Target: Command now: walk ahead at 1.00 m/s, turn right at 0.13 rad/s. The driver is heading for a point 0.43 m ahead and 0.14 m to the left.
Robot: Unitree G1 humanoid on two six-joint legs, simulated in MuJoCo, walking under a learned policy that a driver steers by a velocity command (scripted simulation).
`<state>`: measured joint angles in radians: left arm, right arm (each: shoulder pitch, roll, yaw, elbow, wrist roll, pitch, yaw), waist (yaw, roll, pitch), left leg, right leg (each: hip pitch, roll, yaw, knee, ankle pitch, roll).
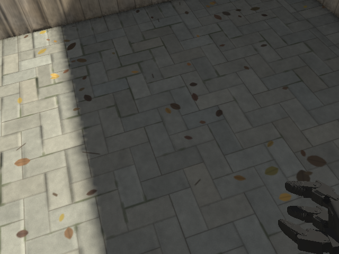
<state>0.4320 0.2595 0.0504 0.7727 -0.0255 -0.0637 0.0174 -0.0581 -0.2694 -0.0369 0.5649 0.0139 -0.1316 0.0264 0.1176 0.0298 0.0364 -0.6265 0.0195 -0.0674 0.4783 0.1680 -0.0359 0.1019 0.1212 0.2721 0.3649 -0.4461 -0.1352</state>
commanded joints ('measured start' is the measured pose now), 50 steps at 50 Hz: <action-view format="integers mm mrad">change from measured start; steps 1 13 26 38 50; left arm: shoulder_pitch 28 -324 -37 -341 -204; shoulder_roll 166 90 127 104 77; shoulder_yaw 48 -20 6 -2 -14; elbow -4 -164 -102 -19 81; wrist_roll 29 53 61 47 45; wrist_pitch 5 -88 -69 5 39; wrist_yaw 3 -31 -53 -38 -3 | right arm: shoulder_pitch -2 429 821 392 246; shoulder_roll -147 -93 3 -40 -81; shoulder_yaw -60 -37 10 -12 -7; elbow -62 128 265 204 198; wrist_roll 19 14 4 -24 -31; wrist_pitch -15 14 90 158 108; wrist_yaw -3 1 -37 -60 -56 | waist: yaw -65 -97 -69 -162 -98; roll -171 -19 -316 -114 27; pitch -19 38 -582 -191 -51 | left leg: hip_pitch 192 513 91 477 345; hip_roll -54 99 -158 16 47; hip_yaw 114 -402 -197 -2 -52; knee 13 -278 936 198 -58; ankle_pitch -127 -94 -886 -341 -372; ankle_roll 66 329 -28 -20 58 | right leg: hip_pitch -12 -761 410 -485 -364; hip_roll -247 -166 -605 -282 -126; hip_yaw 19 -170 385 -71 -191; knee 45 592 218 -91 62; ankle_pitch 974 128 1448 525 258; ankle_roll -52 128 -268 -90 104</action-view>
